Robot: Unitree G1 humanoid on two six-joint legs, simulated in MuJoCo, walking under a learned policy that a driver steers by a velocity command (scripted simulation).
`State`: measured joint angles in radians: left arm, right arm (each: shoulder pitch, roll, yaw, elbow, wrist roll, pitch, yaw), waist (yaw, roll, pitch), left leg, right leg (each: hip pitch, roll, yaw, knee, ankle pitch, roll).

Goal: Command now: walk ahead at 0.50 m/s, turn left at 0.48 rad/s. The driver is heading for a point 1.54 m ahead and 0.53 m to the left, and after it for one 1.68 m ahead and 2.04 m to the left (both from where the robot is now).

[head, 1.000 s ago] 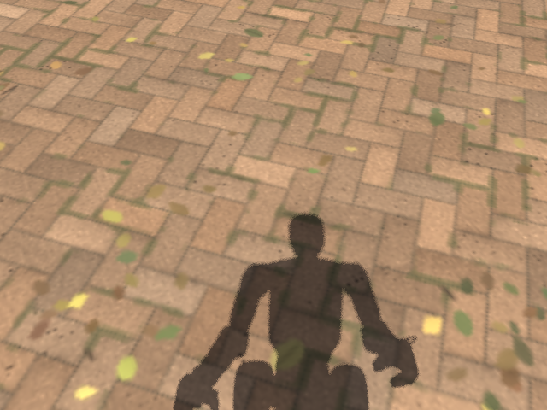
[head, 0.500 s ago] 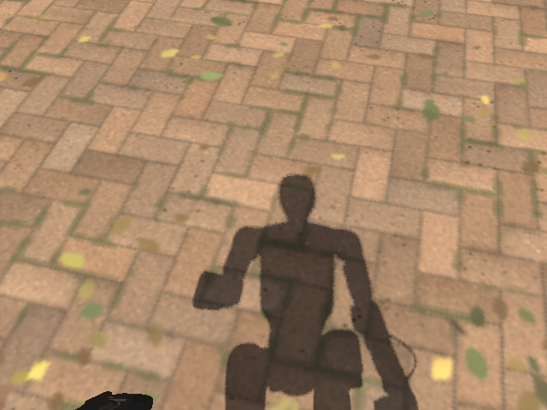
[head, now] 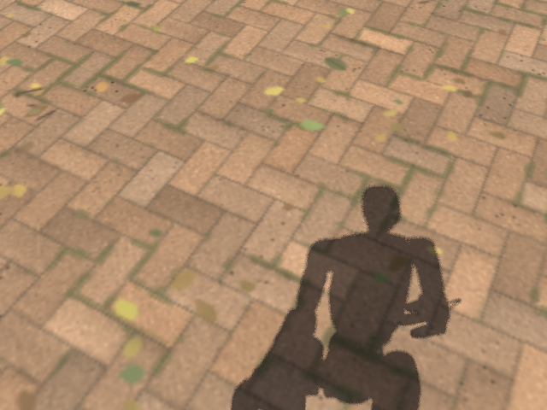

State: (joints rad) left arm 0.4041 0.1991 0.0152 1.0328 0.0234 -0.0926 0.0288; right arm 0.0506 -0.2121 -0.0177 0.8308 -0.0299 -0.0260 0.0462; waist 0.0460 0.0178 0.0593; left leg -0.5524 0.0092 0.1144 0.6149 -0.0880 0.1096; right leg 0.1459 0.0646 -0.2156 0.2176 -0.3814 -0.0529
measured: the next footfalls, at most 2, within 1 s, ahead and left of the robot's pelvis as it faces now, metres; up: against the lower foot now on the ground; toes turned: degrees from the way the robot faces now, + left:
left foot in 0.04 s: +0.18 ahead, +0.06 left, +0.00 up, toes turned +6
right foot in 0.62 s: +0.35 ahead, -0.07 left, +0.00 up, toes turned +27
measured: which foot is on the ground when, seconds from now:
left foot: up 0.00-0.02, down 0.04-0.62, up 0.64-1.00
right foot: down 0.00-0.06, up 0.08-0.60, down 0.62-1.00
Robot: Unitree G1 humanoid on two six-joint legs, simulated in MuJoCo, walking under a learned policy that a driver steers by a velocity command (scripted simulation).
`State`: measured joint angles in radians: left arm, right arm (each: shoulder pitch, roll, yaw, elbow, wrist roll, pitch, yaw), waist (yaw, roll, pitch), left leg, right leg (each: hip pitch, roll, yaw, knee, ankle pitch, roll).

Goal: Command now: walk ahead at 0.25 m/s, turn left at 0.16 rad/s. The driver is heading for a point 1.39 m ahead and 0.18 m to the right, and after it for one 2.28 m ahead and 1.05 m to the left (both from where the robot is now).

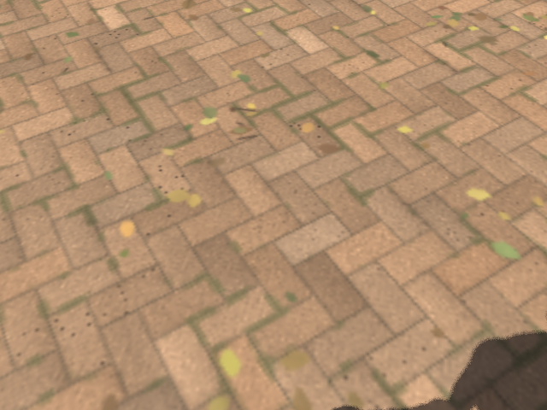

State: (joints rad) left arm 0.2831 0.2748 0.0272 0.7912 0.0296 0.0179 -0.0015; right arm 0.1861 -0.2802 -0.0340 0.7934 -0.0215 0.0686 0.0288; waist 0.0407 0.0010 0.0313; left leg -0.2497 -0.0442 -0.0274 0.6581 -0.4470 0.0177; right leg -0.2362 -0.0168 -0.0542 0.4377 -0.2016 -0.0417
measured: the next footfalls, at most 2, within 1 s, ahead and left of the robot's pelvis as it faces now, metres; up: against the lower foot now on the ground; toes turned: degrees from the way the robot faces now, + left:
left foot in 0.04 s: +0.01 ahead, +0.10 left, +0.00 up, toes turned -2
right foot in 0.48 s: +0.32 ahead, -0.11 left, +0.00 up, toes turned -3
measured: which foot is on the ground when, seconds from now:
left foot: up 0.00-0.02, down 0.04-0.48, up 0.50-1.00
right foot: down 0.00-0.04, up 0.06-0.46, down 0.48-1.00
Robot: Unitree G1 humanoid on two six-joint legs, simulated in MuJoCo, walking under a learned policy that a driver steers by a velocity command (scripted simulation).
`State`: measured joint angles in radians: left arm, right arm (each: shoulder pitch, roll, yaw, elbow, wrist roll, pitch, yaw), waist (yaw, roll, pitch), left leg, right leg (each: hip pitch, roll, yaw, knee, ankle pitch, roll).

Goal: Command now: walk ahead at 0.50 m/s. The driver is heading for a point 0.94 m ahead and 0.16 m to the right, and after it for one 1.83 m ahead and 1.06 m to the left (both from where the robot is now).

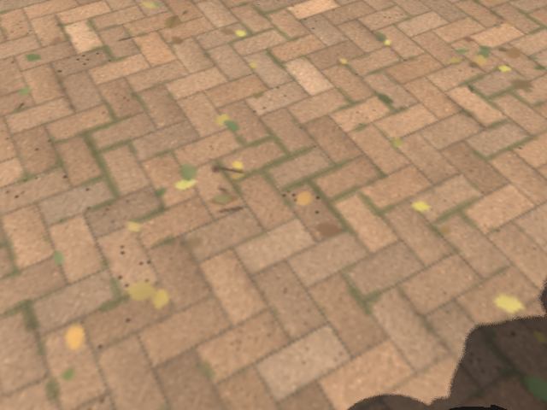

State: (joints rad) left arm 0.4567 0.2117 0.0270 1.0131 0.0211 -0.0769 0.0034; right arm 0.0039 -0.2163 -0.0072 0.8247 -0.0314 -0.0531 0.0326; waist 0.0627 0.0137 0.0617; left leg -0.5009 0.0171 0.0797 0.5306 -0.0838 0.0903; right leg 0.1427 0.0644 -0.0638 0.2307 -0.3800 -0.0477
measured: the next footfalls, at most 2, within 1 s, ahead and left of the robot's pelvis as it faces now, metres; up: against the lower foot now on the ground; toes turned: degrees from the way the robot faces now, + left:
left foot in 0.02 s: +0.19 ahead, +0.09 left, +0.00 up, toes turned +3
right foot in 0.58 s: +0.45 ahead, -0.10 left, +0.00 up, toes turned -17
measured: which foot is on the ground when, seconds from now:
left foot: up 0.00-0.00, down 0.02-0.60, up 0.62-1.00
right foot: down 0.00-0.04, up 0.06-0.56, down 0.58-1.00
